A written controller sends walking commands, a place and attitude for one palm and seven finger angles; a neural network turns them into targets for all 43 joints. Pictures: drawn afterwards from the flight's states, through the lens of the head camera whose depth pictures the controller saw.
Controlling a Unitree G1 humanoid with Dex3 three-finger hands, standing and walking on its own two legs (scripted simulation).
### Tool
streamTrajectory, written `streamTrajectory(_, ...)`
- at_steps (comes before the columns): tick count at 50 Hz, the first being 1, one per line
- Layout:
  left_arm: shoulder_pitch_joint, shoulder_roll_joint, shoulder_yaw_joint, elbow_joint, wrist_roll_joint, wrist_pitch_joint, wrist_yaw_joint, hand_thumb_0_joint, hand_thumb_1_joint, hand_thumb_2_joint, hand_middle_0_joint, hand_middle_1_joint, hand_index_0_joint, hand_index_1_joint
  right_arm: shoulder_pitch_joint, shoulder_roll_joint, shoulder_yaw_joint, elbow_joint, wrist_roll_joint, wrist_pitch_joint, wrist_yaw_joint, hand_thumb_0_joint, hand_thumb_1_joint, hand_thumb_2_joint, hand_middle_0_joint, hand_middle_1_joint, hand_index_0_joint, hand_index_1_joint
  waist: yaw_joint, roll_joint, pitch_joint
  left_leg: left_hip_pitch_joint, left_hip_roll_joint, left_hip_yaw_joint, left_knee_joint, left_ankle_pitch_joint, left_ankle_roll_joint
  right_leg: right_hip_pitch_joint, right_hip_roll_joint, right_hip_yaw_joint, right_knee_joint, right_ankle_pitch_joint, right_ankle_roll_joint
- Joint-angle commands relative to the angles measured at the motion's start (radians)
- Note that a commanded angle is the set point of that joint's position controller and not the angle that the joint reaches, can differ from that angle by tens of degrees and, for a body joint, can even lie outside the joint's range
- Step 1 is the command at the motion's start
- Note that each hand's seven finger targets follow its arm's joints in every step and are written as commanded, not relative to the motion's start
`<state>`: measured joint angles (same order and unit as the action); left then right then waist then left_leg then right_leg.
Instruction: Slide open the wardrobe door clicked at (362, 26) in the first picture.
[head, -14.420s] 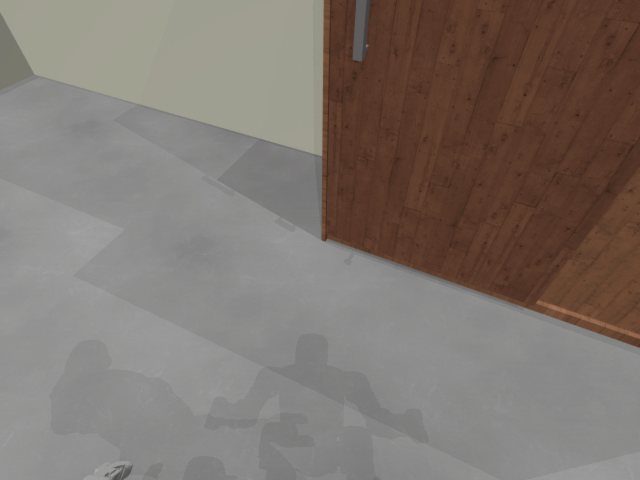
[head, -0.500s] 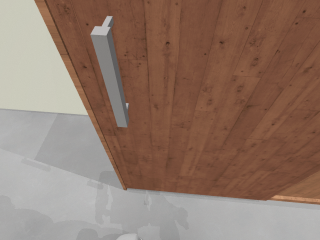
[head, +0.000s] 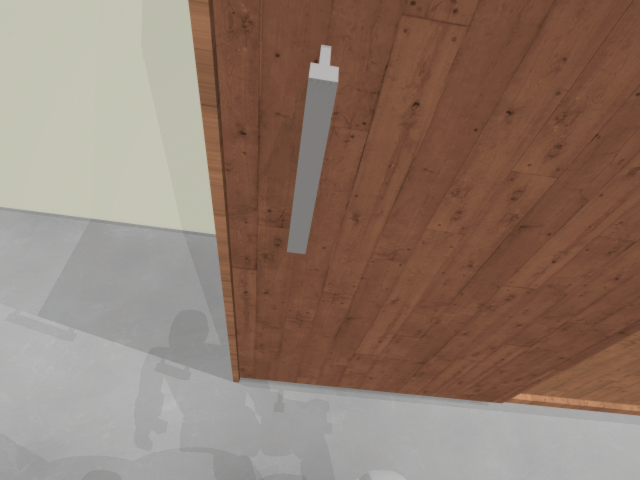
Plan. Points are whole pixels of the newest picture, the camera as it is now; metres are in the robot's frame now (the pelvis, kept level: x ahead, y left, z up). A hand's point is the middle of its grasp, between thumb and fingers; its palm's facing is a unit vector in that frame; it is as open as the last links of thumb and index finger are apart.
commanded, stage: come to a stop and stand still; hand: left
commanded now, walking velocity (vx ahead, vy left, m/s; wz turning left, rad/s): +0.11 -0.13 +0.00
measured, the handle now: (308, 165) +0.42 +0.07 +0.17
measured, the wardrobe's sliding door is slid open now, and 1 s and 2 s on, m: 0.00 0.00 0.00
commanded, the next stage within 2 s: look again from close up in 1.34 s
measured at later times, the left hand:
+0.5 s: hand out of the picture -0.10 +0.14 -0.18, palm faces +0.06 -0.98 -0.20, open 7.4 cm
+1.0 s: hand out of the picture -0.08 +0.14 -0.19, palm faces +0.09 -0.99 -0.11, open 7.4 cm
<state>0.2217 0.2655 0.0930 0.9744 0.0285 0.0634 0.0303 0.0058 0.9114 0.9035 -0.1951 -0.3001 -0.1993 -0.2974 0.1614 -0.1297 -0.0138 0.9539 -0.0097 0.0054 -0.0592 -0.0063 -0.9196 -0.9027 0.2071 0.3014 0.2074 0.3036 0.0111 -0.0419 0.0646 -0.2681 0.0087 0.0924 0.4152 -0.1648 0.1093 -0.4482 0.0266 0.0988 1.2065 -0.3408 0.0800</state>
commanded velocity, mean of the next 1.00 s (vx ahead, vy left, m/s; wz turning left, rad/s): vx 0.07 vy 0.00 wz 0.00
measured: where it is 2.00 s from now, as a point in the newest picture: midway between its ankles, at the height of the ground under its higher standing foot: outside the picture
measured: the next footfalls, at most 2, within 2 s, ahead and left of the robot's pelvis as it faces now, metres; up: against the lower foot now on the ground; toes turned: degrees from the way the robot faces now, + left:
right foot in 0.42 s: -0.06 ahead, -0.11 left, +0.00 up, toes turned -6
left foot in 0.80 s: -0.03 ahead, +0.14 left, +0.00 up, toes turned +7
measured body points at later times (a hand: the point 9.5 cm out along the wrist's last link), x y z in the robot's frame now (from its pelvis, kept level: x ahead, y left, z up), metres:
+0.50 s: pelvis -0.06 -0.03 +0.00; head -0.09 -0.03 +0.45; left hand -0.11 +0.20 -0.16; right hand -0.11 -0.25 -0.17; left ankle +0.00 +0.05 -0.71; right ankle -0.10 -0.10 -0.75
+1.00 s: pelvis -0.03 +0.01 -0.01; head -0.02 +0.02 +0.44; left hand -0.08 +0.20 -0.18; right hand -0.04 -0.21 -0.17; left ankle -0.07 +0.13 -0.75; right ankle -0.10 -0.10 -0.75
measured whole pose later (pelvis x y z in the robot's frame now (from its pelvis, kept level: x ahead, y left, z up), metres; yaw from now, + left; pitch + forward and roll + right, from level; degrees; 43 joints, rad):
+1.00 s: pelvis -0.03 +0.01 -0.01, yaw +0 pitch +0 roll +0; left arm 0.35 0.09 0.02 1.17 0.02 0.00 0.03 0.01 0.91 0.90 -0.20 -0.30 -0.20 -0.30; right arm 0.28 -0.12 -0.01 1.16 -0.01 -0.01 -0.07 0.03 -0.94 -0.90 0.20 0.30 0.20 0.30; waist 0.02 -0.04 0.02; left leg -0.17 0.06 0.11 0.48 -0.31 -0.03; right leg -0.10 -0.04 -0.11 0.45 -0.35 0.01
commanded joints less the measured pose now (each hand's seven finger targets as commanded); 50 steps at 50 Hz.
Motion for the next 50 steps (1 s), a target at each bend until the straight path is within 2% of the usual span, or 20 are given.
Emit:
streamTrajectory(1,0.122,0.036,0.011,-0.016,0.003,0.014,-0.012,0.000,0.900,0.900,-0.200,-0.300,-0.200,-0.300,0.132,-0.182,-0.046,-0.001,-0.007,-0.013,-0.009,0.000,-0.900,-0.900,0.200,0.300,0.200,0.300,-0.022,0.178,-0.094,0.158,0.270,-0.287,-0.220,0.024,-0.084,-0.069,-0.030,0.037,-0.020,0.060,0.005)
streamTrajectory(3,0.129,0.038,0.009,-0.010,0.002,0.017,-0.015,0.000,0.900,0.900,-0.200,-0.300,-0.200,-0.300,0.135,-0.185,-0.048,0.007,-0.008,-0.012,-0.005,0.000,-0.900,-0.900,0.200,0.300,0.200,0.300,-0.021,0.195,-0.070,0.112,0.257,-0.305,-0.274,-0.186,-0.106,-0.059,-0.034,0.025,-0.065,0.076,0.001)
streamTrajectory(8,0.156,0.031,-0.001,0.010,-0.001,0.019,-0.024,0.000,0.900,0.900,-0.200,-0.300,-0.200,-0.300,0.157,-0.202,-0.061,0.030,-0.014,-0.007,0.006,0.000,-0.900,-0.900,0.200,0.300,0.200,0.300,-0.023,0.253,-0.048,0.037,0.218,-0.281,-0.361,-0.428,-0.142,0.023,-0.025,-0.073,-0.216,0.032,-0.021)
streamTrajectory(14,0.179,-0.022,-0.028,0.032,-0.007,0.005,-0.027,0.000,0.900,0.900,-0.200,-0.300,-0.200,-0.300,0.199,-0.210,-0.069,0.074,-0.026,0.004,0.017,0.000,-0.900,-0.900,0.200,0.300,0.200,0.300,-0.034,0.235,-0.031,0.000,0.233,-0.276,-0.403,-0.461,-0.074,0.194,-0.018,-0.187,-0.548,-0.127,-0.070)
streamTrajectory(16,0.243,-0.045,-0.032,0.062,-0.014,-0.001,-0.024,0.000,0.900,0.900,-0.200,-0.300,-0.200,-0.300,0.218,-0.204,-0.066,0.092,-0.029,0.006,0.019,0.000,-0.900,-0.900,0.200,0.300,0.200,0.300,-0.019,0.201,-0.065,-0.004,0.210,-0.247,-0.405,-0.410,-0.085,0.304,0.009,-0.214,-0.678,-0.120,-0.091)
streamTrajectory(18,0.343,-0.061,-0.035,0.114,-0.016,-0.009,-0.019,0.000,0.900,0.900,-0.200,-0.300,-0.200,-0.300,0.212,-0.189,-0.065,0.110,-0.022,0.013,0.020,0.000,-0.900,-0.900,0.200,0.300,0.200,0.300,0.015,0.148,-0.076,-0.065,0.159,-0.174,-0.364,-0.393,-0.140,0.465,0.025,-0.243,-0.866,-0.018,-0.106)
streamTrajectory(19,0.375,-0.041,-0.034,0.128,-0.012,-0.021,-0.012,0.000,0.900,0.900,-0.200,-0.300,-0.200,-0.300,0.217,-0.149,-0.058,0.119,-0.013,0.011,0.023,0.000,-0.900,-0.900,0.200,0.300,0.200,0.300,0.025,0.084,-0.070,-0.115,0.111,-0.127,-0.275,-0.357,-0.158,0.533,-0.019,-0.199,-0.980,0.020,-0.114)
streamTrajectory(20,0.363,-0.001,-0.027,0.125,0.001,-0.029,0.000,0.000,0.900,0.900,-0.200,-0.300,-0.200,-0.300,0.235,-0.082,-0.044,0.123,0.000,0.014,0.023,0.000,-0.900,-0.900,0.200,0.300,0.200,0.300,0.019,-0.087,-0.041,-0.223,0.027,-0.040,-0.042,-0.329,-0.178,0.530,-0.193,-0.010,-1.076,-0.143,-0.159)
streamTrajectory(21,0.268,0.048,-0.026,0.094,0.004,-0.029,0.009,0.000,0.900,0.900,-0.200,-0.300,-0.200,-0.300,0.232,-0.044,-0.038,0.111,-0.003,0.021,0.022,0.000,-0.900,-0.900,0.200,0.300,0.200,0.300,0.001,-0.248,0.062,-0.304,-0.024,-0.013,0.257,-0.309,-0.159,0.339,-0.391,0.192,-1.205,-0.369,-0.230)
streamTrajectory(22,0.160,0.038,-0.036,0.047,-0.004,-0.029,0.013,0.000,0.900,0.900,-0.200,-0.300,-0.200,-0.300,0.231,-0.099,-0.052,0.103,-0.020,0.034,0.029,0.000,-0.900,-0.900,0.200,0.300,0.200,0.300,-0.038,-0.128,0.114,-0.257,0.004,-0.074,0.447,-0.257,-0.150,0.098,-0.437,0.180,-1.225,-0.378,-0.253)
streamTrajectory(23,0.068,0.041,-0.028,0.027,-0.006,-0.039,0.013,0.000,0.900,0.900,-0.200,-0.300,-0.200,-0.300,0.273,-0.093,-0.055,0.112,-0.021,0.042,0.042,0.000,-0.900,-0.900,0.200,0.300,0.200,0.300,-0.083,-0.112,0.073,-0.183,-0.002,-0.074,0.595,-0.196,-0.154,0.003,-0.412,0.138,-1.231,-0.341,-0.250)
streamTrajectory(24,0.018,0.010,-0.031,0.025,-0.015,-0.062,0.018,0.000,0.900,0.900,-0.200,-0.300,-0.200,-0.300,0.305,-0.086,-0.058,0.132,-0.020,0.051,0.047,0.000,-0.900,-0.900,0.200,0.300,0.200,0.300,-0.098,-0.133,0.086,-0.182,0.017,-0.090,0.658,-0.145,-0.150,-0.041,-0.373,0.130,-1.243,-0.388,-0.209)
streamTrajectory(25,0.020,-0.023,-0.043,0.029,-0.017,-0.083,0.013,0.000,0.900,0.900,-0.200,-0.300,-0.200,-0.300,0.329,-0.090,-0.056,0.145,-0.021,0.048,0.053,0.000,-0.900,-0.900,0.200,0.300,0.200,0.300,-0.108,-0.098,0.122,-0.212,0.042,-0.091,0.650,-0.101,-0.152,-0.017,-0.316,0.044,-1.198,-0.292,-0.167)
streamTrajectory(27,0.112,-0.059,-0.059,0.074,-0.015,-0.103,0.003,0.000,0.900,0.900,-0.200,-0.300,-0.200,-0.300,0.327,-0.054,-0.046,0.148,-0.020,0.031,0.056,0.000,-0.900,-0.900,0.200,0.300,0.200,0.300,-0.076,-0.023,0.129,-0.243,0.061,-0.067,0.604,-0.044,-0.161,0.091,-0.260,-0.039,-1.124,-0.131,-0.157)
streamTrajectory(29,0.191,-0.071,-0.066,0.106,-0.012,-0.103,0.002,0.000,0.900,0.900,-0.200,-0.300,-0.200,-0.300,0.286,-0.038,-0.039,0.137,-0.018,0.023,0.051,0.000,-0.900,-0.900,0.200,0.300,0.200,0.300,-0.031,-0.023,0.148,-0.264,0.073,-0.053,0.534,-0.062,-0.165,0.152,-0.255,-0.048,-1.091,-0.080,-0.171)
streamTrajectory(34,0.261,-0.072,-0.061,0.139,0.001,-0.099,-0.002,0.000,0.900,0.900,-0.200,-0.300,-0.200,-0.300,0.186,-0.019,-0.024,0.112,-0.012,0.004,0.035,0.000,-0.900,-0.900,0.200,0.300,0.200,0.300,0.023,-0.136,0.130,-0.188,0.088,-0.022,0.282,-0.212,-0.166,0.228,-0.283,-0.016,-1.009,0.120,-0.212)
streamTrajectory(38,0.218,-0.070,-0.057,0.151,-0.011,-0.098,-0.002,0.000,0.900,0.900,-0.200,-0.300,-0.200,-0.300,0.243,0.005,-0.008,0.154,-0.005,-0.018,0.025,0.000,-0.900,-0.900,0.200,0.300,0.200,0.300,-0.010,-0.093,0.011,0.033,0.066,-0.004,0.023,-0.036,-0.154,0.256,-0.219,-0.093,-0.860,0.381,-0.165)
streamTrajectory(41,0.240,-0.111,-0.060,0.150,-0.017,-0.091,0.003,0.000,0.900,0.900,-0.200,-0.300,-0.200,-0.300,0.266,-0.057,-0.016,0.190,-0.004,-0.037,0.011,0.000,-0.900,-0.900,0.200,0.300,0.200,0.300,0.002,0.071,-0.098,0.201,0.164,-0.055,0.033,0.349,-0.114,0.250,-0.154,-0.143,-0.790,0.368,-0.099)
streamTrajectory(45,0.199,-0.092,-0.058,0.166,-0.016,-0.072,0.006,0.000,0.900,0.900,-0.200,-0.300,-0.200,-0.300,0.232,-0.046,-0.005,0.211,0.000,-0.024,0.000,0.000,-0.900,-0.900,0.200,0.300,0.200,0.300,-0.013,0.144,-0.032,0.157,0.152,-0.042,0.017,0.375,-0.115,0.273,-0.148,-0.163,-0.801,0.340,-0.085)
streamTrajectory(50,0.198,-0.087,-0.059,0.177,-0.014,-0.065,0.007,0.000,0.900,0.900,-0.200,-0.300,-0.200,-0.300,0.216,-0.060,-0.002,0.202,-0.003,-0.020,-0.004,0.000,-0.900,-0.900,0.200,0.300,0.200,0.300,-0.009,0.098,0.001,0.140,0.142,-0.041,0.006,0.397,-0.110,0.301,-0.148,-0.169,-0.795,0.406,-0.086)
